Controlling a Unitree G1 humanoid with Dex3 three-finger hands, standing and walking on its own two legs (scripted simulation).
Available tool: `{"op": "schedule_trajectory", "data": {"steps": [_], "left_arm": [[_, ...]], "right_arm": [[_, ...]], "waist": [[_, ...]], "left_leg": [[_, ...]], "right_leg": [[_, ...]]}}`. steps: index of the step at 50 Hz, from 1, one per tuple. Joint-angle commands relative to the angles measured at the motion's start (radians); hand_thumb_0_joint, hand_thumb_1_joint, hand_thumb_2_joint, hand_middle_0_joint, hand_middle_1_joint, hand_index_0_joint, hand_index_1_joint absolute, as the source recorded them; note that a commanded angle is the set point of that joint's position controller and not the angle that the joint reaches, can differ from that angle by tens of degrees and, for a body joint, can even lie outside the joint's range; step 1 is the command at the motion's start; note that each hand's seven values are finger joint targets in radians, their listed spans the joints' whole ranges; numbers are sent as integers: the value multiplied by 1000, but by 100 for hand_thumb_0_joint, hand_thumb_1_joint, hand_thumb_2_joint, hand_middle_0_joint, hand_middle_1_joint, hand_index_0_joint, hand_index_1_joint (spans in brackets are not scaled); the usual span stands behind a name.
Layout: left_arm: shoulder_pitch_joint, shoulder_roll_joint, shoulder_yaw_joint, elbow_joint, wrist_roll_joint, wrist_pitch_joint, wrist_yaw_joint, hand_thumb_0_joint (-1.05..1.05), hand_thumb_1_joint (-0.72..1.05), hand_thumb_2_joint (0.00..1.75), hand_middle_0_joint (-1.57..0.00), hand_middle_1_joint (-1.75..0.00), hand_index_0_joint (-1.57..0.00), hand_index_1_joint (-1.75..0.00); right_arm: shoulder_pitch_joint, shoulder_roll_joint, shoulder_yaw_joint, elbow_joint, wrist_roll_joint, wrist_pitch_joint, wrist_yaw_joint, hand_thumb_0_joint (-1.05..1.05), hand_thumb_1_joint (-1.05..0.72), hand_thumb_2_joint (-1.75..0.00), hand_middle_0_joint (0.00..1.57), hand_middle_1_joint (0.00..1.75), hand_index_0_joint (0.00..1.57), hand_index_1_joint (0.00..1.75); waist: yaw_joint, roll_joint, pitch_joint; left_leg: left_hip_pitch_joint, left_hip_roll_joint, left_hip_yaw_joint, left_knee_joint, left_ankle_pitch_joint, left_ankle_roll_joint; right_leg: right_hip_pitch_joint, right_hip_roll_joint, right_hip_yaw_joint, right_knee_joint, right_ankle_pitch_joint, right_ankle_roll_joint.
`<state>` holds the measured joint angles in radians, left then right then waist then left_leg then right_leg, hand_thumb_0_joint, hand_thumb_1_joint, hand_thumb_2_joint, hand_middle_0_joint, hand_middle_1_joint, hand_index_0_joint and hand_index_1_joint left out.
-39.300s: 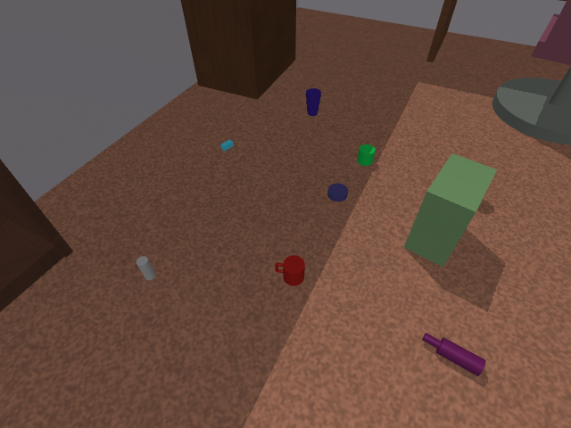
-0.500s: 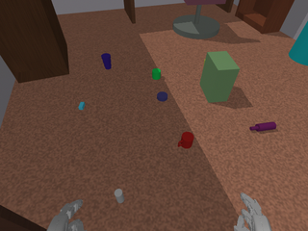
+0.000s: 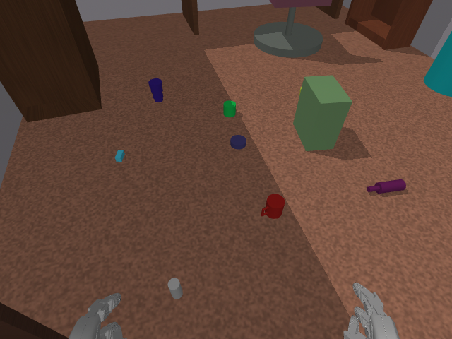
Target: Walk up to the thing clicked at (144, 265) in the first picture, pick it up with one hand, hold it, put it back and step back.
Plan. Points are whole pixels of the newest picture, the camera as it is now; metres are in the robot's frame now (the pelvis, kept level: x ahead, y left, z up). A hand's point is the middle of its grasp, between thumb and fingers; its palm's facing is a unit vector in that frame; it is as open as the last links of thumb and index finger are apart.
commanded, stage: stand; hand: left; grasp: from above
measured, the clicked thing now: (175, 288) +0.46 +0.21 -0.66
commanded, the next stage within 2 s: none
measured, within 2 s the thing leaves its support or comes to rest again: neither
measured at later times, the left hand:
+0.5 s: hand out of the picture +0.06 +0.24 -0.11, palm faces +0.05 -0.95 -0.32, open 7.4 cm
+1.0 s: hand out of the picture +0.03 +0.24 -0.10, palm faces +0.04 -0.94 -0.34, open 7.4 cm
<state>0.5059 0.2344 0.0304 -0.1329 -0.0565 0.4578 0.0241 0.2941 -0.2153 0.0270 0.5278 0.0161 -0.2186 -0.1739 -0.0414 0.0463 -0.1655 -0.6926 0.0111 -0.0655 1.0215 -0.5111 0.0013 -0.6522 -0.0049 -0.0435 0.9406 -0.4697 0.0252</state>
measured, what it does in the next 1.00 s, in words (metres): rises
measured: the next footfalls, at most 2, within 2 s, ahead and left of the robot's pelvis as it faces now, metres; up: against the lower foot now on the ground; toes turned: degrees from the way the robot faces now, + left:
none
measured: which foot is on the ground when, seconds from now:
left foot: down 0.00-1.00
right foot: down 0.00-1.00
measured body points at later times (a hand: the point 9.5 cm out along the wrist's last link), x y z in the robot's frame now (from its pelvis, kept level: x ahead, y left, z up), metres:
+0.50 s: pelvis +0.00 +0.01 +0.05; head +0.01 +0.01 +0.50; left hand +0.05 +0.29 -0.08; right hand +0.07 -0.27 -0.08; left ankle +0.00 +0.11 -0.68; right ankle +0.00 -0.14 -0.68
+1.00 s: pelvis -0.01 +0.00 +0.07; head -0.01 -0.01 +0.52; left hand +0.03 +0.29 -0.07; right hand +0.05 -0.28 -0.08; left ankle +0.00 +0.11 -0.68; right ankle +0.00 -0.14 -0.68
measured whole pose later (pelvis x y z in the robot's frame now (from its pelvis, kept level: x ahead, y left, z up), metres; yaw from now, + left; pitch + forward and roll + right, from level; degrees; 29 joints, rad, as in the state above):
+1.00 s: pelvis -0.01 +0.00 +0.07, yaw +0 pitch -4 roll +0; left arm 0.17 0.29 0.04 1.14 0.03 0.01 0.03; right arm 0.16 -0.29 -0.04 1.11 -0.02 0.00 -0.02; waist 0.01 0.01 0.07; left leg -0.10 -0.03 -0.03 0.36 -0.19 0.01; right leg -0.10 -0.05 -0.02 0.36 -0.19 0.04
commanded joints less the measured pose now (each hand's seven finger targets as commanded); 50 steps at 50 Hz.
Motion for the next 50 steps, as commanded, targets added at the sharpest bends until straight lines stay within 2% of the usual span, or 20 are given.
{"op": "schedule_trajectory", "data": {"steps": [1, 2, 3, 4, 6, 8, 10, 13, 15, 17, 19, 22, 25, 26, 29, 32, 38, 40, 41, 50], "left_arm": [[-24, 96, 54, -183, 8, -57, 4, 0, 90, 90, -20, -30, -20, -30], [-299, 178, 59, 168, 119, -263, 40, 0, 90, 90, -20, -30, -20, -30], [-219, 185, 75, 327, 125, -331, 36, 0, 90, 90, -20, -30, -20, -30], [-201, 195, 70, 374, 126, -365, 30, 0, 90, 90, -20, -30, -20, -30], [-234, 207, 60, 461, 124, -405, 22, 0, 90, 90, -20, -30, -20, -30], [-267, 195, 63, 556, 107, -409, 19, 0, 90, 90, -20, -30, -20, -30], [-302, 204, 61, 643, 105, -425, 23, 0, 90, 90, -20, -30, -20, -30], [-339, 204, 62, 749, 103, -448, 24, 0, 90, 90, -20, -30, -20, -30], [-340, 192, 61, 814, 98, -455, 23, 0, 90, 90, -20, -30, -20, -30], [-328, 193, 61, 878, 97, -460, 21, 0, 90, 90, -20, -30, -20, -30], [-322, 190, 58, 932, 97, -464, 19, 0, 90, 90, -20, -30, -20, -30], [-338, 206, 58, 997, 92, -470, 21, 0, 90, 90, -20, -30, -20, -30], [-331, 209, 53, 1054, 87, -472, 24, 0, 90, 90, -20, -30, -20, -30], [-340, 206, 51, 1073, 84, -469, 24, 0, 90, 90, -20, -30, -20, -30], [-337, 211, 48, 1115, 86, -465, 24, 0, 90, 90, -20, -30, -20, -30], [-334, 211, 45, 1154, 89, -462, 20, 0, 90, 90, -20, -30, -20, -30], [-345, 221, 43, 1192, 89, -467, 17, 0, 90, 90, -20, -30, -20, -30], [-350, 218, 40, 1199, 88, -472, 16, 0, 90, 90, -20, -30, -20, -30], [-351, 223, 40, 1203, 89, -472, 17, 0, 90, 90, -20, -30, -20, -30], [-369, 239, 36, 1220, 83, -475, 15, 0, 90, 90, -20, -30, -20, -30]], "right_arm": [[-66, -136, -53, -152, -4, -64, -11, 0, -90, -90, 20, 30, 20, 30], [-150, -237, -88, 96, -137, 42, 48, 0, -90, -90, 20, 30, 20, 30], [-142, -247, -105, 98, -135, 81, 74, 0, -90, -90, 20, 30, 20, 30], [-124, -262, -108, 74, -140, 101, 90, 0, -90, -90, 20, 30, 20, 30], [-119, -238, -109, 128, -97, 112, 119, 0, -90, -90, 20, 30, 20, 30], [-141, -223, -108, 155, -70, 122, 140, 0, -90, -90, 20, 30, 20, 30], [-150, -201, -112, 193, -64, 138, 152, 0, -90, -90, 20, 30, 20, 30], [-134, -213, -116, 252, -74, 155, 153, 0, -90, -90, 20, 30, 20, 30], [-142, -214, -114, 279, -74, 159, 152, 0, -90, -90, 20, 30, 20, 30], [-159, -220, -114, 300, -69, 167, 149, 0, -90, -90, 20, 30, 20, 30], [-158, -225, -112, 330, -67, 171, 145, 0, -90, -90, 20, 30, 20, 30], [-133, -230, -112, 374, -59, 178, 139, 0, -90, -90, 20, 30, 20, 30], [-132, -239, -112, 413, -52, 180, 135, 0, -90, -90, 20, 30, 20, 30], [-125, -238, -109, 427, -51, 184, 134, 0, -90, -90, 20, 30, 20, 30], [-142, -250, -110, 451, -48, 188, 132, 0, -90, -90, 20, 30, 20, 30], [-151, -253, -107, 472, -49, 195, 134, 0, -90, -90, 20, 30, 20, 30], [-148, -255, -108, 501, -46, 194, 138, 0, -90, -90, 20, 30, 20, 30], [-152, -249, -102, 507, -45, 193, 140, 0, -90, -90, 20, 30, 20, 30], [-154, -249, -102, 510, -44, 195, 142, 0, -90, -90, 20, 30, 20, 30], [-167, -263, -93, 527, -41, 193, 144, 0, -90, -90, 20, 30, 20, 30]], "waist": [[3, 26, -64], [85, -43, 163], [74, -69, 69], [60, -72, 44], [62, -42, -13], [75, -76, 7], [67, -124, 28], [56, -69, 82], [65, -19, 109], [73, -25, 128], [75, -21, 140], [54, -35, 142], [58, -40, 132], [55, -29, 156], [61, -24, 176], [65, -19, 227], [56, -33, 217], [58, -40, 214], [57, -63, 225], [54, -42, 195]], "left_leg": [[98, 2, -6, -191, 244, 1], [121, 44, -34, -279, 390, 56], [185, 33, -17, -280, 415, 64], [202, 25, -35, -263, 411, 65], [292, 22, -31, -296, 440, 64], [316, 14, -28, -322, 418, 59], [339, 1, -14, -329, 346, 56], [384, 13, -30, -401, 328, 56], [388, 40, -69, -473, 343, 59], [373, 44, -77, -524, 296, 56], [415, 48, -78, -551, 336, 50], [471, 49, -66, -588, 394, 40], [536, 55, -61, -601, 497, 36], [515, 61, -66, -632, 474, 34], [530, 67, -75, -680, 419, 32], [482, 69, -93, -738, 275, 31], [526, 73, -85, -755, 292, 26], [530, 71, -77, -746, 337, 28], [525, 67, -75, -746, 322, 23], [568, 74, -62, -744, 394, 21]], "right_leg": [[43, 31, -28, -121, 189, -31], [204, -45, 73, -168, 198, -69], [249, -53, 107, -180, 198, -98], [253, -54, 132, -208, 252, -110], [323, -78, 140, -186, 360, -98], [327, -75, 120, -235, 330, -80], [334, -103, 153, -308, 296, -78], [328, -102, 143, -356, 259, -61], [361, -78, 107, -353, 264, -50], [414, -78, 101, -401, 248, -48], [437, -83, 103, -437, 291, -48], [475, -94, 107, -484, 338, -46], [513, -102, 101, -511, 420, -46], [520, -97, 97, -520, 381, -40], [530, -93, 90, -554, 333, -34], [539, -91, 86, -576, 282, -31], [534, -99, 92, -609, 288, -32], [546, -108, 96, -620, 313, -32], [540, -104, 97, -632, 280, -27], [545, -110, 100, -650, 323, -30]]}}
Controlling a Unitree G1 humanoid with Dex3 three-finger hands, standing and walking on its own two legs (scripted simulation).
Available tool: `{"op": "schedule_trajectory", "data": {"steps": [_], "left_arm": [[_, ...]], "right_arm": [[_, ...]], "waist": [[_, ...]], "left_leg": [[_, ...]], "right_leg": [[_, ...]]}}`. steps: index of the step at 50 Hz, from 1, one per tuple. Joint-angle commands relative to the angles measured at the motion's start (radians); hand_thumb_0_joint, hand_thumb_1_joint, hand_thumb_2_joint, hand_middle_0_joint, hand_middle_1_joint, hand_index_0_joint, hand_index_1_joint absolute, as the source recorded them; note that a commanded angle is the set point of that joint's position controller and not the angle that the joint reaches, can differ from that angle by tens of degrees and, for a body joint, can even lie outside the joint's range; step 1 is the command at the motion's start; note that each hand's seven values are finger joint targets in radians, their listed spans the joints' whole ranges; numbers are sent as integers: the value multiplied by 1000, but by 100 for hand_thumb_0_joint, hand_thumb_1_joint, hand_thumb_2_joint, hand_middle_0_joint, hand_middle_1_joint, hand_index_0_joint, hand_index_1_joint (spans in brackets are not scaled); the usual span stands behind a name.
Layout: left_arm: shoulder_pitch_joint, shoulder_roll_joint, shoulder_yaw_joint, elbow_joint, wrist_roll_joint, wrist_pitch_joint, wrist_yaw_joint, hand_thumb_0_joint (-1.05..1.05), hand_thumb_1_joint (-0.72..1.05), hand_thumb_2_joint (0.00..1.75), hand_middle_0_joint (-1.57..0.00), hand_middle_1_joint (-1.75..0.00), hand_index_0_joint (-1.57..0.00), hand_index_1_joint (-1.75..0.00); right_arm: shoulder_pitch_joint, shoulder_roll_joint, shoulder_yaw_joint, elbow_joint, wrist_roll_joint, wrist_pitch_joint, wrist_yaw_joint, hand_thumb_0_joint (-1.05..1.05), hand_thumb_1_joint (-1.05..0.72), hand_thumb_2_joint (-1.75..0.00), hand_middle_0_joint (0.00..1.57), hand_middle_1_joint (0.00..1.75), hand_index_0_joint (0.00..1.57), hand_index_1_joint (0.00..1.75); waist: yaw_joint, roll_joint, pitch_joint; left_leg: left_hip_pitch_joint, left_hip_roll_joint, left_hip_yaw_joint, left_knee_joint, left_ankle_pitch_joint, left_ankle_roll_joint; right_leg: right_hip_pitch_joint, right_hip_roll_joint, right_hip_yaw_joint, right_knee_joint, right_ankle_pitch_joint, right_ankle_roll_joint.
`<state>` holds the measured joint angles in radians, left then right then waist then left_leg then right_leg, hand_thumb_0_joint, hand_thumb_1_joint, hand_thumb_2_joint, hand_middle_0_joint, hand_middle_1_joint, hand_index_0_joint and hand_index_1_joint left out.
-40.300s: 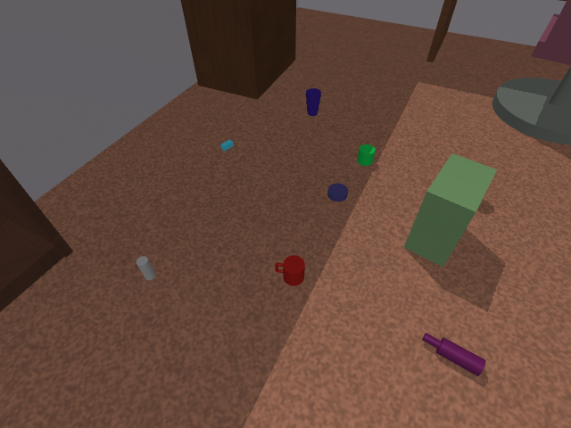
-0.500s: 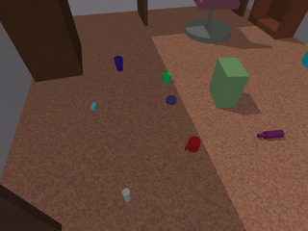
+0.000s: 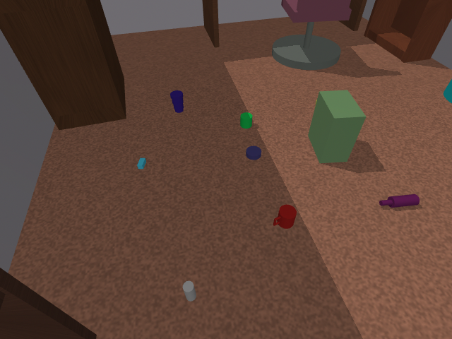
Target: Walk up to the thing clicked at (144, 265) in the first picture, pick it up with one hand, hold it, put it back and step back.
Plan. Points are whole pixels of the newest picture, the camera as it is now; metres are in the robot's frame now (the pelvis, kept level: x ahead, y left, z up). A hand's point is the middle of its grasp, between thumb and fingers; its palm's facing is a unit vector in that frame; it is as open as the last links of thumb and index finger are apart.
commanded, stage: stand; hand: left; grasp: from above
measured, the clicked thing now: (189, 291) +0.47 +0.20 -0.73
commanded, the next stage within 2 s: step back in 1.56 s
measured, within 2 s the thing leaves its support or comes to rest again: neither
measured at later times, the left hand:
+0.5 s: hand out of the picture +0.07 +0.23 -0.16, palm faces +0.02 -0.94 -0.33, open 7.4 cm
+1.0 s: hand out of the picture +0.08 +0.23 -0.16, palm faces +0.00 -0.94 -0.34, open 7.4 cm
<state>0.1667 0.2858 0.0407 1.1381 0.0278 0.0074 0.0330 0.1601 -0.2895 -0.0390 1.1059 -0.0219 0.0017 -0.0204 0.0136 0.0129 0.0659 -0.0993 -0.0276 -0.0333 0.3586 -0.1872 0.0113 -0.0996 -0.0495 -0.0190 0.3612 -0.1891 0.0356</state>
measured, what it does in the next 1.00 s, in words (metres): stands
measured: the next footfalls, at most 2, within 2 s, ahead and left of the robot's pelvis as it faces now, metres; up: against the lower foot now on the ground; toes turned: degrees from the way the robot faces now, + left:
none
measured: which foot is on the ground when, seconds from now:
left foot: down 0.00-1.00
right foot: down 0.00-1.00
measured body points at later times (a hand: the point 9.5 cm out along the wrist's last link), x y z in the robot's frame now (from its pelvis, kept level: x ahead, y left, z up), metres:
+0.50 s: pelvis +0.00 -0.01 +0.00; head +0.00 -0.02 +0.45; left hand +0.07 +0.28 -0.13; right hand +0.06 -0.30 -0.14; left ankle +0.01 +0.11 -0.75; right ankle +0.01 -0.14 -0.75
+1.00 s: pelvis +0.01 -0.02 +0.00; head +0.02 -0.02 +0.45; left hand +0.08 +0.28 -0.13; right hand +0.07 -0.31 -0.14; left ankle +0.01 +0.11 -0.75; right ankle +0.01 -0.14 -0.75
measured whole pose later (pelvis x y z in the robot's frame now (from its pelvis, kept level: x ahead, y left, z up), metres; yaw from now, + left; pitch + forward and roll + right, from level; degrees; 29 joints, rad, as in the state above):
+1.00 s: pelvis +0.01 -0.02 +0.00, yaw +0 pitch -3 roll +0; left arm 0.11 0.32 0.03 1.15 0.01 0.00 0.01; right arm 0.13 -0.33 -0.01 1.14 -0.01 0.00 -0.01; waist 0.00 0.01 0.06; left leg -0.09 0.00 -0.03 0.31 -0.18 -0.01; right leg -0.10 -0.02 -0.02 0.33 -0.18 0.01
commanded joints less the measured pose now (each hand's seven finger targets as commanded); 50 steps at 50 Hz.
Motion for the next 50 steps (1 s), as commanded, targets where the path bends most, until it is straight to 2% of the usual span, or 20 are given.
{"op": "schedule_trajectory", "data": {"steps": [1, 6, 7, 8, 13, 15, 17, 21, 23, 25, 28, 33, 34, 35, 37, 39, 40, 42, 44, 50], "left_arm": [[-35, 191, 26, -51, -2, -24, 5, 0, 90, 90, -20, -30, -20, -30], [-43, 194, 23, -46, -4, -29, 3, 0, 90, 90, -20, -30, -20, -30], [-45, 195, 24, -46, -4, -30, 3, 0, 90, 90, -20, -30, -20, -30], [-50, 200, 24, -44, -5, -28, 1, 0, 90, 90, -20, -30, -20, -30], [-60, 202, 24, -41, -6, -30, 0, 0, 90, 90, -20, -30, -20, -30], [-67, 210, 25, -40, -8, -29, -1, 0, 90, 90, -20, -30, -20, -30], [-68, 206, 24, -40, -7, -30, -2, 0, 90, 90, -20, -30, -20, -30], [-77, 214, 25, -44, -8, -31, -6, 0, 90, 90, -20, -30, -20, -30], [-86, 217, 25, -41, -8, -29, -6, 0, 90, 90, -20, -30, -20, -30], [-76, 212, 23, -42, -8, -30, -7, 0, 90, 90, -20, -30, -20, -30], [-82, 217, 22, -41, -9, -31, -8, 0, 90, 90, -20, -30, -20, -30], [-93, 232, 22, -50, -10, -36, -8, 0, 90, 90, -20, -30, -20, -30], [-92, 225, 20, -49, -12, -36, -10, 0, 90, 90, -20, -30, -20, -30], [-91, 229, 21, -51, -11, -37, -10, 0, 90, 90, -20, -30, -20, -30], [-90, 230, 18, -47, -10, -35, -11, 0, 90, 90, -20, -30, -20, -30], [-91, 231, 19, -50, -12, -36, -11, 0, 90, 90, -20, -30, -20, -30], [-81, 228, 16, -45, -13, -35, -12, 0, 90, 90, -20, -30, -20, -30], [-96, 237, 20, -49, -14, -35, -13, 0, 90, 90, -20, -30, -20, -30], [-86, 233, 18, -49, -15, -37, -14, 0, 90, 90, -20, -30, -20, -30], [-88, 237, 17, -47, -17, -37, -15, 0, 90, 90, -20, -30, -20, -30]], "right_arm": [[-30, -189, -25, -48, -3, -27, -9, 0, -90, -90, 20, 30, 20, 30], [-38, -193, -19, -42, -1, -26, -6, 0, -90, -90, 20, 30, 20, 30], [-47, -203, -22, -43, 0, -27, -8, 0, -90, -90, 20, 30, 20, 30], [-36, -201, -18, -37, 0, -26, -8, 0, -90, -90, 20, 30, 20, 30], [-51, -202, -15, -36, 1, -27, -6, 0, -90, -90, 20, 30, 20, 30], [-51, -206, -14, -32, 2, -27, -7, 0, -90, -90, 20, 30, 20, 30], [-56, -211, -14, -32, 2, -29, -7, 0, -90, -90, 20, 30, 20, 30], [-57, -217, -11, -31, 3, -32, -6, 0, -90, -90, 20, 30, 20, 30], [-52, -217, -10, -28, 1, -29, -5, 0, -90, -90, 20, 30, 20, 30], [-65, -221, -11, -31, 3, -30, -5, 0, -90, -90, 20, 30, 20, 30], [-61, -221, -11, -26, 3, -29, -4, 0, -90, -90, 20, 30, 20, 30], [-56, -222, -11, -26, 4, -28, -1, 0, -90, -90, 20, 30, 20, 30], [-56, -230, -9, -22, 5, -28, -1, 0, -90, -90, 20, 30, 20, 30], [-69, -227, -9, -26, 4, -31, 0, 0, -90, -90, 20, 30, 20, 30], [-61, -228, -8, -22, 5, -27, 1, 0, -90, -90, 20, 30, 20, 30], [-65, -234, -11, -23, 4, -29, 1, 0, -90, -90, 20, 30, 20, 30], [-68, -230, -9, -20, 5, -28, 1, 0, -90, -90, 20, 30, 20, 30], [-59, -230, -7, -21, 6, -30, 1, 0, -90, -90, 20, 30, 20, 30], [-67, -233, -6, -23, 6, -32, 2, 0, -90, -90, 20, 30, 20, 30], [-59, -238, -4, -20, 6, -33, 1, 0, -90, -90, 20, 30, 20, 30]], "waist": [[-3, -3, -20], [-1, -28, -20], [-2, -17, -58], [-5, -12, -37], [-3, -24, -46], [-3, -14, -28], [-3, -7, -55], [-3, -13, -63], [-7, -12, -35], [-3, -10, -59], [-4, -28, -40], [-14, -24, -65], [-12, -3, -47], [-7, 2, -69], [-10, -19, -39], [-10, 1, -79], [-5, -8, -53], [-13, -1, -67], [-6, 1, -69], [-10, -12, -80]], "left_leg": [[-40, 114, -95, -87, 55, 11], [-42, 117, -90, -77, 90, 12], [-8, 124, -85, -70, 119, 14], [-38, 118, -88, -82, 77, 10], [-18, 127, -86, -79, 125, 11], [-39, 125, -86, -88, 80, 10], [-13, 131, -84, -83, 121, 10], [-11, 132, -81, -86, 124, 8], [-35, 132, -83, -98, 82, 7], [-9, 136, -84, -86, 118, 11], [-22, 136, -83, -90, 98, 8], [-20, 135, -76, -86, 110, 5], [-41, 133, -76, -93, 74, 6], [-13, 140, -78, -87, 116, 10], [-49, 134, -80, -94, 69, 6], [-13, 143, -79, -86, 119, 9], [-30, 138, -81, -92, 96, 7], [-27, 139, -77, -96, 108, 6], [-21, 140, -78, -94, 111, 8], [4, 146, -77, -90, 157, 7]], "right_leg": [[-4, -66, 75, -68, 39, -42], [10, -71, 83, -83, 48, -40], [15, -76, 86, -74, 88, -44], [13, -69, 83, -82, 59, -40], [17, -73, 83, -82, 83, -44], [12, -70, 87, -91, 54, -44], [21, -75, 87, -78, 97, -47], [24, -75, 87, -81, 107, -46], [13, -71, 87, -85, 53, -46], [11, -73, 86, -88, 90, -47], [4, -72, 90, -94, 54, -48], [19, -76, 94, -96, 81, -51], [19, -72, 95, -99, 61, -47], [23, -77, 93, -88, 100, -51], [10, -71, 91, -103, 31, -48], [24, -75, 92, -89, 87, -53], [10, -69, 87, -95, 61, -51], [23, -74, 92, -86, 88, -54], [21, -74, 91, -88, 94, -51], [18, -78, 93, -79, 138, -53]]}}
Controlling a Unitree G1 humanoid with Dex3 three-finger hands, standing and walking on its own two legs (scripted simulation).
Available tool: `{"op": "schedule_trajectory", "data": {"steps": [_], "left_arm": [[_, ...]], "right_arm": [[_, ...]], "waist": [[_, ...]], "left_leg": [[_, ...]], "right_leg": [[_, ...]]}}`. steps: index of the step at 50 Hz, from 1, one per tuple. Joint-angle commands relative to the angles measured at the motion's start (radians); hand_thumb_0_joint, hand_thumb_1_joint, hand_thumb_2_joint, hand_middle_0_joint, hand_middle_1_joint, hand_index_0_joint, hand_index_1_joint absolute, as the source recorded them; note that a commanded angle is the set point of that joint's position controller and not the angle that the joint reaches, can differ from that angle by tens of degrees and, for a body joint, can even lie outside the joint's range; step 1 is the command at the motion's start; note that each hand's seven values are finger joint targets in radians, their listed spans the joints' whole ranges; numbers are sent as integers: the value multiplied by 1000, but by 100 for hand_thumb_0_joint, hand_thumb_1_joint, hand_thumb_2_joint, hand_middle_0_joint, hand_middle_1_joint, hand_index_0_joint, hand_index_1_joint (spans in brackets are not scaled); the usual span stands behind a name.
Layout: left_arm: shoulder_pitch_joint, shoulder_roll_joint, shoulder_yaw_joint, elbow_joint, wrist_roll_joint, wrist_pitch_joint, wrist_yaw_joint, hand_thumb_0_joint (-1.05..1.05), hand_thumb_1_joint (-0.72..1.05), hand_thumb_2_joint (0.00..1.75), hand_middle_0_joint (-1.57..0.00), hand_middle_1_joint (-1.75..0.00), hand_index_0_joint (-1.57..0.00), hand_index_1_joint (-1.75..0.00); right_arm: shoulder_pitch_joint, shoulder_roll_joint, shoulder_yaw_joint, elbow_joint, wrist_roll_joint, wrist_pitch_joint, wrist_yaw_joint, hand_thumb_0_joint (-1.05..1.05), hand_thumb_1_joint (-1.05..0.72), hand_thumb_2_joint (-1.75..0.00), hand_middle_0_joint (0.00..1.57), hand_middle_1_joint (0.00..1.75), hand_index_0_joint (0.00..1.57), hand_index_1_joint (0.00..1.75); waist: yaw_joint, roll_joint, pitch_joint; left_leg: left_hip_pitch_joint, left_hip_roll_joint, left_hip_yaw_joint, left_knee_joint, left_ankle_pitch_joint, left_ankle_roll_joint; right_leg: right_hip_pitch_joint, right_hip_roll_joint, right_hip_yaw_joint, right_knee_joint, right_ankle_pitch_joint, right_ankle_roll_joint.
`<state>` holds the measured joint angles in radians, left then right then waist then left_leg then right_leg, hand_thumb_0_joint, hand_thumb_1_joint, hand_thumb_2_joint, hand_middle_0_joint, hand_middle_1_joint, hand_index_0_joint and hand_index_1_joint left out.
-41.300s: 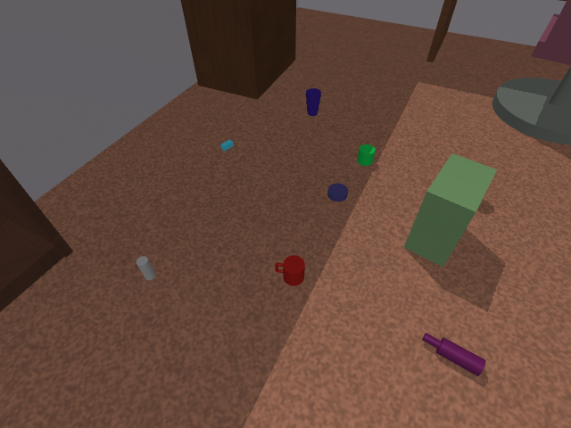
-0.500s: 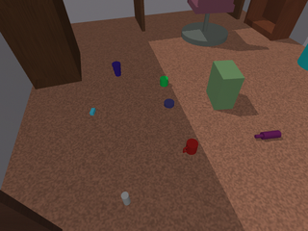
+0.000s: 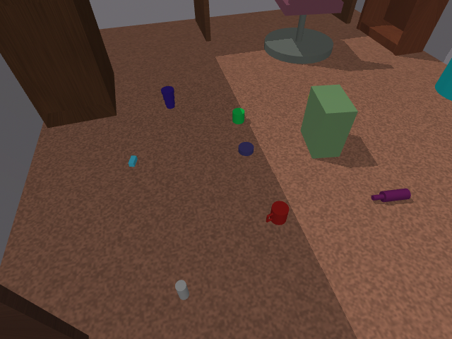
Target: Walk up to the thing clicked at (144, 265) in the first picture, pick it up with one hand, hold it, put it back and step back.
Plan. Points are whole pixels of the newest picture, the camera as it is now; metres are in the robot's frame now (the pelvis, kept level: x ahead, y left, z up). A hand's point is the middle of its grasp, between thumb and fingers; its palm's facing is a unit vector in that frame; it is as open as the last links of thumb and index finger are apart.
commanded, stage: stand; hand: left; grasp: from above
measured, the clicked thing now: (182, 290) +0.46 +0.22 -0.73
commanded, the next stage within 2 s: step back in 0.56 s
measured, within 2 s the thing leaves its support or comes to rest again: neither
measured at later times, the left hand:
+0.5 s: hand out of the picture +0.08 +0.24 -0.15, palm faces +0.00 -0.94 -0.35, open 7.4 cm
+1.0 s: hand out of the picture +0.09 +0.31 -0.18, palm faces -0.04 -0.93 -0.36, open 7.3 cm
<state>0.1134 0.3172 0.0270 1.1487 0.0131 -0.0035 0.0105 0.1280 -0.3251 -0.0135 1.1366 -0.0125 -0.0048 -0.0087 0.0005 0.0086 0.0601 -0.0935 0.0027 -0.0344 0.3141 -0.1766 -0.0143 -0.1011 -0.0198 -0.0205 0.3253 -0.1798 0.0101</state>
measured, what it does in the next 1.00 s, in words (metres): lifts its right foot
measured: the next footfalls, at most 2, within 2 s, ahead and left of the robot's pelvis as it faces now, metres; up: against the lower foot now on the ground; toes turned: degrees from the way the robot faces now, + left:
right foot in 1.30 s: -0.12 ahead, -0.08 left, +0.00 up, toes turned -2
left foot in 1.62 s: -0.19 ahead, +0.16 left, +0.00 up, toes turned -5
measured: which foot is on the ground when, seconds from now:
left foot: down 0.00-1.00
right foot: down 0.00-0.86, up 0.88-1.00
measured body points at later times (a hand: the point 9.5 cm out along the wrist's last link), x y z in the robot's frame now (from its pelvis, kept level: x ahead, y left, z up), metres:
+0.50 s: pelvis +0.00 -0.01 +0.00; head +0.01 -0.01 +0.45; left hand +0.08 +0.29 -0.13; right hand +0.07 -0.30 -0.14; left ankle +0.00 +0.13 -0.75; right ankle +0.00 -0.12 -0.75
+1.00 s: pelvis -0.06 +0.05 -0.02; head +0.02 +0.08 +0.42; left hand +0.09 +0.36 -0.15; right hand +0.00 -0.27 -0.12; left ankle -0.05 +0.14 -0.75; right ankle -0.07 -0.10 -0.68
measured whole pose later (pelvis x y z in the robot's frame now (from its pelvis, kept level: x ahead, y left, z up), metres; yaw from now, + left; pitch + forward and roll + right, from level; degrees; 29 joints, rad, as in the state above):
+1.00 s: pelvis -0.06 +0.05 -0.02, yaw -1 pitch -1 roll -1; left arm 0.02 0.41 0.06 0.90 0.00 0.07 0.04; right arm 0.14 -0.35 -0.05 0.94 -0.02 0.03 -0.01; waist -0.03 -0.06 0.20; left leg -0.27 -0.03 -0.01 0.57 -0.28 0.05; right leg -0.46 0.11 0.17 1.07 -0.52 -0.01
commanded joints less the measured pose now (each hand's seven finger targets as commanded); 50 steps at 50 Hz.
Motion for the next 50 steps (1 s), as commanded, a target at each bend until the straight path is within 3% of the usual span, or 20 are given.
{"op": "schedule_trajectory", "data": {"steps": [1, 9, 15, 27, 28, 31, 32, 34, 35, 36, 39, 40, 41, 42, 43, 44, 45, 47, 48, 50], "left_arm": [[-34, 209, 31, -59, 0, -25, 8, 0, 90, 90, -20, -30, -20, -30], [-39, 208, 28, -66, -3, -27, 8, 0, 90, 90, -20, -30, -20, -30], [-37, 207, 27, -60, -3, -22, 6, 0, 90, 90, -20, -30, -20, -30], [-40, 216, 25, -67, -4, -28, 3, 0, 90, 90, -20, -30, -20, -30], [-42, 307, 74, -91, -21, -18, 7, 0, 90, 90, -20, -30, -20, -30], [-23, 317, 88, -143, -23, -13, 14, 0, 90, 90, -20, -30, -20, -30], [-35, 327, 92, -169, -18, -9, 15, 0, 90, 90, -20, -30, -20, -30], [-83, 331, 96, -218, -2, -2, 18, 0, 90, 90, -20, -30, -20, -30], [-94, 334, 99, -244, 9, 0, 18, 0, 90, 90, -20, -30, -20, -30], [-125, 329, 98, -262, 12, 3, 22, 0, 90, 90, -20, -30, -20, -30], [-139, 300, 84, -292, 14, 17, 23, 0, 90, 90, -20, -30, -20, -30], [-135, 299, 79, -301, 6, 26, 22, 0, 90, 90, -20, -30, -20, -30], [-123, 285, 74, -308, -5, 38, 16, 0, 90, 90, -20, -30, -20, -30], [-89, 234, 67, -321, -20, 45, 16, 0, 90, 90, -20, -30, -20, -30], [-64, 213, 60, -322, -18, 54, 24, 0, 90, 90, -20, -30, -20, -30], [-62, 235, 69, -317, -6, 57, 35, 0, 90, 90, -20, -30, -20, -30], [-87, 248, 74, -306, -2, 59, 40, 0, 90, 90, -20, -30, -20, -30], [-29, 252, 71, -293, -17, 60, 38, 0, 90, 90, -20, -30, -20, -30], [6, 255, 71, -291, -16, 59, 36, 0, 90, 90, -20, -30, -20, -30], [12, 253, 81, -303, -3, 53, 29, 0, 90, 90, -20, -30, -20, -30]], "right_arm": [[-37, -203, -32, -55, -3, -28, -11, 0, -90, -90, 20, 30, 20, 30], [-38, -215, -32, -54, -2, -29, -12, 0, -90, -90, 20, 30, 20, 30], [-45, -205, -27, -52, -3, -26, -11, 0, -90, -90, 20, 30, 20, 30], [-41, -214, -28, -54, -1, -25, -6, 0, -90, -90, 20, 30, 20, 30], [-82, -268, -50, -86, 5, -8, 0, 0, -90, -90, 20, 30, 20, 30], [-37, -236, -52, -126, 21, 10, 2, 0, -90, -90, 20, 30, 20, 30], [-24, -232, -56, -141, 21, 18, 2, 0, -90, -90, 20, 30, 20, 30], [0, -229, -69, -159, 12, 34, 4, 0, -90, -90, 20, 30, 20, 30], [17, -233, -75, -177, 9, 43, 7, 0, -90, -90, 20, 30, 20, 30], [43, -228, -75, -184, 14, 47, 11, 0, -90, -90, 20, 30, 20, 30], [80, -231, -79, -192, 12, 37, 9, 0, -90, -90, 20, 30, 20, 30], [100, -223, -81, -188, 5, 30, 7, 0, -90, -90, 20, 30, 20, 30], [95, -243, -90, -189, -11, 22, 3, 0, -90, -90, 20, 30, 20, 30], [69, -310, -107, -207, -30, 14, 1, 0, -90, -90, 20, 30, 20, 30], [46, -365, -118, -226, -30, 9, 1, 0, -90, -90, 20, 30, 20, 30], [67, -399, -126, -241, -18, 8, 0, 0, -90, -90, 20, 30, 20, 30], [40, -368, -122, -248, -17, 8, -6, 0, -90, -90, 20, 30, 20, 30], [-44, -308, -105, -278, -20, 6, -20, 0, -90, -90, 20, 30, 20, 30], [-49, -299, -102, -293, -16, 5, -25, 0, -90, -90, 20, 30, 20, 30], [0, -276, -101, -298, -13, 3, -31, 0, -90, -90, 20, 30, 20, 30]], "waist": [[3, -10, -89], [4, -2, -105], [7, -7, -43], [3, -9, -57], [3, -27, 46], [-7, -76, -99], [-8, -114, -127], [-10, -190, -140], [-13, -191, -130], [-33, -201, -114], [-35, -179, -128], [-47, -158, -126], [-46, -62, -104], [-15, 114, -106], [-3, 186, -96], [-46, 201, -130], [-43, 154, -123], [11, 130, -119], [24, 149, -121], [-2, 122, -136]], "left_leg": [[18, 117, -72, -38, 184, 31], [15, 120, -66, -30, 226, 30], [-13, 115, -72, -55, 121, 24], [-11, 115, -67, -57, 102, 26], [-92, 93, -76, 66, 240, 48], [-82, 30, -15, 255, 216, 42], [-98, -1, 10, 327, 120, 38], [-161, -49, -6, 524, -288, 46], [-173, -40, -45, 609, -367, 58], [-174, -22, -66, 606, -371, 68], [-182, -16, -11, 392, -217, 49], [-164, -11, 11, 208, -92, 44], [-121, 24, -26, 93, 172, 46], [-62, 174, -230, 55, 432, 85], [6, 274, -331, 62, 634, 149], [-29, 341, -398, 71, 661, 203], [-35, 324, -369, 69, 622, 193], [24, 225, -214, 135, 627, 163], [34, 222, -189, 152, 622, 169], [96, 224, -192, 168, 634, 190]], "right_leg": [[22, -107, 90, -34, 161, -32], [47, -110, 89, -25, 220, -30], [-4, -102, 93, -49, 106, -26], [3, -102, 101, -56, 101, -29], [-65, -102, 123, 14, 308, -37], [-13, -174, 176, 40, 469, -123], [-15, -219, 213, 35, 481, -164], [-54, -320, 286, 38, 492, -255], [-93, -338, 280, 61, 483, -277], [-125, -328, 258, 82, 478, -267], [-75, -243, 186, 192, 449, -199], [-52, -211, 167, 250, 405, -163], [-107, -147, 129, 320, 310, -119], [-205, -3, 78, 449, 85, -67], [-352, 129, 107, 564, -409, -45], [-329, 136, 203, 680, -506, -37], [-338, 132, 242, 756, -472, -43], [-409, 130, 242, 845, -353, -35], [-416, 125, 229, 865, -327, -30], [-408, 117, 201, 851, -320, -7]]}}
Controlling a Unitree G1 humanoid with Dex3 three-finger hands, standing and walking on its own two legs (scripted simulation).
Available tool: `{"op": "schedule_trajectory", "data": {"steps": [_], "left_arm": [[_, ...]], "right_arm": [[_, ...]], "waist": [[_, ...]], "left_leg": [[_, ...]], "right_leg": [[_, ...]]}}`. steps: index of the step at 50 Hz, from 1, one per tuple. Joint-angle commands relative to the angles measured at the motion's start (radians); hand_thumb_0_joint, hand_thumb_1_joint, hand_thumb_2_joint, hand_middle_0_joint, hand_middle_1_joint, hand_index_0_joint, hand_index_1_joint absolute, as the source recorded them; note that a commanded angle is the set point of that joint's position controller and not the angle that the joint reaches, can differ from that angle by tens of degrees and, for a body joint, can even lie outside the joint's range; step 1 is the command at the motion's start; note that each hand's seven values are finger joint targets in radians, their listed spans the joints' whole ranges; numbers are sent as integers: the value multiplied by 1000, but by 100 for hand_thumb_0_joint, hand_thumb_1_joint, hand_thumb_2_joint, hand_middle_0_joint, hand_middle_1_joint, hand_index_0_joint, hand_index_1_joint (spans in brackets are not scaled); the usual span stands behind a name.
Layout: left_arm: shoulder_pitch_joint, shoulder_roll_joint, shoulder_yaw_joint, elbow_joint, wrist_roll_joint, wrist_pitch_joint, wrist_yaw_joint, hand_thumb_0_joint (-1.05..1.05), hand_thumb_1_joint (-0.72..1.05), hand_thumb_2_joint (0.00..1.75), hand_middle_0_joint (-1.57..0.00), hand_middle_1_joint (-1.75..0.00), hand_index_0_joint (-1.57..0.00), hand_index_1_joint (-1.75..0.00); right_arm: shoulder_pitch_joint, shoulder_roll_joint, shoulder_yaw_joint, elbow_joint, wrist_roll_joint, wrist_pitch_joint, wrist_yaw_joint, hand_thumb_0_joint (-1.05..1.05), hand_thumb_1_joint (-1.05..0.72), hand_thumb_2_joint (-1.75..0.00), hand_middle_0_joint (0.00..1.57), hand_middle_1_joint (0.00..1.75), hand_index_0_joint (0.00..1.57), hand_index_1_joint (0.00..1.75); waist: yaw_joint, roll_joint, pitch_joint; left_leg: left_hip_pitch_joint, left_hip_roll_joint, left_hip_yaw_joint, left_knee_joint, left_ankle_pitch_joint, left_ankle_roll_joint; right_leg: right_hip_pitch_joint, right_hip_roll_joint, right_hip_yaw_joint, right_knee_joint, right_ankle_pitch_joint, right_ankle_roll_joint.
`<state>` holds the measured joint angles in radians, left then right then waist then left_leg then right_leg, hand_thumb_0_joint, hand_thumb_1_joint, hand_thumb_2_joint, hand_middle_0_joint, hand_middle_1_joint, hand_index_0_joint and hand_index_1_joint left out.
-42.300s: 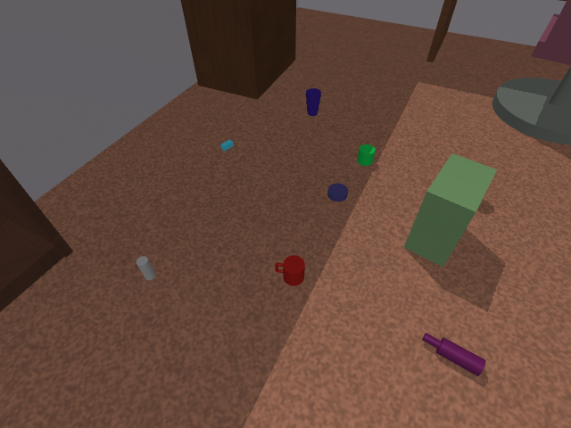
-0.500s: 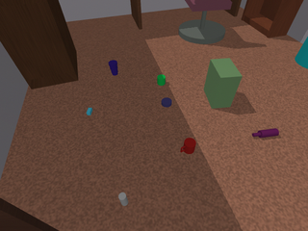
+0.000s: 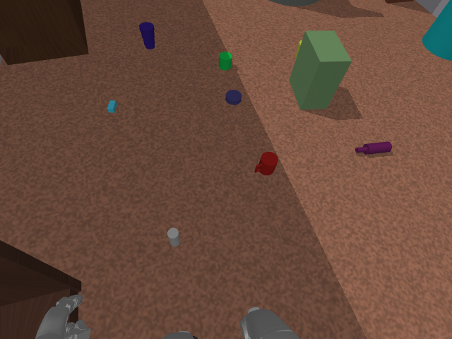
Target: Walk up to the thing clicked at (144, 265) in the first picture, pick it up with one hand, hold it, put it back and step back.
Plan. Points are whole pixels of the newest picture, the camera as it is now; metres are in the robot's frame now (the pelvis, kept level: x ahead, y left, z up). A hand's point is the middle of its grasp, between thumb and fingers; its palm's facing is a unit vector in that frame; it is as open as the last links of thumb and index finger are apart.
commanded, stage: step back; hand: left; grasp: from above
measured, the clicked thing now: (174, 237) +0.52 +0.18 -0.71
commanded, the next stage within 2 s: none
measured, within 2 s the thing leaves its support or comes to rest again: neither
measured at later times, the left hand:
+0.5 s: hand out of the picture +0.00 +0.25 -0.14, palm faces -0.05 -0.91 -0.41, open 7.4 cm
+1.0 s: hand out of the picture -0.17 +0.25 -0.16, palm faces -0.08 -0.91 -0.40, open 7.4 cm
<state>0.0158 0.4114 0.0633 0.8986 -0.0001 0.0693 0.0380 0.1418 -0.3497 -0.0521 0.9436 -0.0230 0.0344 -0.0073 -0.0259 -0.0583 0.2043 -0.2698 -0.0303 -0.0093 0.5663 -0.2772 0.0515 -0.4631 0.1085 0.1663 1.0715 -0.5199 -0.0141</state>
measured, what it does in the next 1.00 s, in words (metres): walks backwards: right foot, then left foot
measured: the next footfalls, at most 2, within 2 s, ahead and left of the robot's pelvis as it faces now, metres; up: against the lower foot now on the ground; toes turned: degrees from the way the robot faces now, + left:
right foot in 0.30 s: -0.05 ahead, -0.13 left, +0.00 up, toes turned -1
left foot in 0.62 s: -0.13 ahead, +0.11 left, +0.00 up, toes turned -4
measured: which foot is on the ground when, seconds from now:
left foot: down 0.00-0.32, up 0.34-0.60, down 0.62-1.00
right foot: up 0.00-0.28, down 0.30-0.64, up 0.66-1.00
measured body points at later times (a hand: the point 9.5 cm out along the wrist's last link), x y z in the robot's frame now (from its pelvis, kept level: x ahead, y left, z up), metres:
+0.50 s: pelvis -0.12 -0.01 +0.00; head -0.06 -0.03 +0.44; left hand +0.00 +0.29 -0.11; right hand -0.04 -0.33 -0.13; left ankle -0.13 +0.12 -0.67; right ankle -0.09 -0.13 -0.73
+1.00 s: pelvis -0.28 -0.02 -0.01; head -0.22 -0.01 +0.43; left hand -0.16 +0.30 -0.13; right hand -0.17 -0.34 -0.11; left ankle -0.17 +0.11 -0.73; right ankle -0.33 -0.16 -0.73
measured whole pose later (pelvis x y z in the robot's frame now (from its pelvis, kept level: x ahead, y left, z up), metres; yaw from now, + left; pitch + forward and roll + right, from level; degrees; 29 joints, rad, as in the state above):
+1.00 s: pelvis -0.28 -0.02 -0.01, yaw -6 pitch -2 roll -1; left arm 0.18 0.41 0.10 0.83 0.02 0.06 0.00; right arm 0.10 -0.38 -0.04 0.78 -0.03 0.03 -0.01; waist 0.02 -0.01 0.18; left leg -0.42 0.06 0.01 0.64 -0.18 -0.01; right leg -0.23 0.01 0.07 0.71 -0.43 0.01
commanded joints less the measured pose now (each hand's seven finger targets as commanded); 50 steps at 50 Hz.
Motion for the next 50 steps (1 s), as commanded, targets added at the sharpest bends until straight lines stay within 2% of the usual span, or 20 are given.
{"op": "schedule_trajectory", "data": {"steps": [1, 8, 13, 14, 15, 16, 17, 20, 23, 27, 30, 31, 32, 33, 36, 39, 42, 44, 48, 50], "left_arm": [[96, 152, 47, -67, 14, -23, -1, 0, 90, 90, -20, -30, -20, -30], [112, 147, 60, -105, 18, -31, -13, 0, 90, 90, -20, -30, -20, -30], [258, 130, 68, -62, 26, -43, -29, 0, 90, 90, -20, -30, -20, -30], [272, 147, 75, -55, 33, -47, -28, 0, 90, 90, -20, -30, -20, -30], [273, 206, 88, -71, 45, -55, -28, 0, 90, 90, -20, -30, -20, -30], [201, 291, 105, -98, 29, -51, -33, 0, 90, 90, -20, -30, -20, -30], [131, 308, 105, -148, 43, -59, -29, 0, 90, 90, -20, -30, -20, -30], [33, 209, 83, -175, 32, -59, -12, 0, 90, 90, -20, -30, -20, -30], [94, 179, 77, -186, 36, -53, -12, 0, 90, 90, -20, -30, -20, -30], [152, 186, 76, -196, 35, -42, -9, 0, 90, 90, -20, -30, -20, -30], [138, 187, 62, -209, 16, -21, -21, 0, 90, 90, -20, -30, -20, -30], [169, 151, 53, -215, 15, -18, -25, 0, 90, 90, -20, -30, -20, -30], [120, 141, 53, -236, 11, -23, -20, 0, 90, 90, -20, -30, -20, -30], [43, 179, 76, -229, 26, -23, -7, 0, 90, 90, -20, -30, -20, -30], [146, 155, 75, -173, 2, -18, -10, 0, 90, 90, -20, -30, -20, -30], [171, 156, 83, -162, 15, -21, -17, 0, 90, 90, -20, -30, -20, -30], [160, 155, 80, -178, 21, -22, -17, 0, 90, 90, -20, -30, -20, -30], [157, 150, 77, -180, 19, -26, -22, 0, 90, 90, -20, -30, -20, -30], [264, 134, 75, -121, 19, -33, -37, 0, 90, 90, -20, -30, -20, -30], [346, 163, 84, -78, 36, -45, -34, 0, 90, 90, -20, -30, -20, -30]], "right_arm": [[14, -246, -63, -104, -1, -35, -35, 0, -90, -90, 20, 30, 20, 30], [37, -280, -71, -141, 0, -33, -32, 0, -90, -90, 20, 30, 20, 30], [-52, -296, -64, -163, 7, -19, -19, 0, -90, -90, 20, 30, 20, 30], [-48, -276, -59, -157, 12, -16, -17, 0, -90, -90, 20, 30, 20, 30], [-41, -251, -51, -166, 19, -15, -13, 0, -90, -90, 20, 30, 20, 30], [-76, -209, -48, -169, 23, -12, -18, 0, -90, -90, 20, 30, 20, 30], [-61, -232, -58, -154, 15, -4, -22, 0, -90, -90, 20, 30, 20, 30], [33, -227, -47, -111, 34, -8, -18, 0, -90, -90, 20, 30, 20, 30], [42, -222, -33, -120, 29, -20, -23, 0, -90, -90, 20, 30, 20, 30], [42, -204, -31, -141, 19, -27, -25, 0, -90, -90, 20, 30, 20, 30], [110, -211, -51, -109, -1, -40, -20, 0, -90, -90, 20, 30, 20, 30], [97, -266, -68, -121, -18, -45, -19, 0, -90, -90, 20, 30, 20, 30], [39, -399, -91, -141, -15, -40, -8, 0, -90, -90, 20, 30, 20, 30], [43, -412, -98, -150, -15, -42, -9, 0, -90, -90, 20, 30, 20, 30], [-48, -293, -58, -157, -11, -49, -25, 0, -90, -90, 20, 30, 20, 30], [-4, -260, -58, -165, -9, -48, -26, 0, -90, -90, 20, 30, 20, 30], [21, -275, -68, -184, -4, -43, -32, 0, -90, -90, 20, 30, 20, 30], [31, -283, -69, -190, -9, -39, -31, 0, -90, -90, 20, 30, 20, 30], [-12, -324, -79, -210, -9, -20, -21, 0, -90, -90, 20, 30, 20, 30], [-43, -290, -66, -221, 7, -6, -17, 0, -90, -90, 20, 30, 20, 30]], "waist": [[9, 175, -278], [-15, 174, -273], [55, 179, -302], [57, 145, -302], [52, -4, -285], [70, -209, -206], [61, -195, -154], [0, -72, -146], [46, -78, -205], [65, -146, -256], [27, -69, -267], [39, 54, -272], [21, 313, -234], [-40, 294, -200], [59, 158, -208], [36, 173, -220], [6, 200, -229], [-4, 210, -250], [31, 283, -312], [70, 200, -312]], "left_leg": [[306, 270, -230, -78, 735, 150], [261, 320, -249, -78, 594, 205], [69, 269, -196, -49, 297, 116], [-4, 237, -183, -24, 214, 70], [-137, 144, -122, 92, 70, 9], [-170, -51, -3, 322, -246, -49], [-119, -58, -100, 527, -352, -58], [-156, -102, -145, 642, -214, -61], [-176, -90, -94, 515, -238, -75], [-155, -6, -46, 133, -234, -64], [76, 19, -28, -206, 126, -40], [175, 157, -211, -227, 178, 3], [104, 380, -465, -250, 329, 143], [-35, 455, -552, -264, 364, 253], [50, 297, -253, -159, 519, 160], [137, 261, -217, -121, 532, 168], [198, 320, -241, -105, 528, 217], [209, 306, -224, -81, 533, 207], [102, 267, -205, -70, 322, 146], [-63, 199, -164, 27, 168, 57]], "right_leg": [[-57, -18, 11, 71, 12, 26], [34, -66, -57, -165, 4, 26], [284, -82, -139, -563, 231, -23], [343, -109, -94, -622, 298, -46], [367, -245, 125, -661, 330, -104], [198, -439, 332, -773, 369, -262], [53, -518, 416, -788, 418, -324], [123, -349, 113, -689, 619, -220], [287, -300, 45, -620, 680, -201], [454, -330, 80, -550, 754, -192], [299, -275, 31, -447, 630, -108], [141, -199, -7, -385, 417, -59], [8, -16, -129, -234, 18, -7], [58, -27, -14, -14, -130, 5], [-15, 5, 45, 192, -8, -12], [-37, -1, 19, 177, 20, 27], [-31, -42, -9, 41, -20, 51], [10, -63, -46, -98, -15, 48], [226, -86, -143, -488, 127, 7], [361, -115, -106, -656, 261, -28]]}}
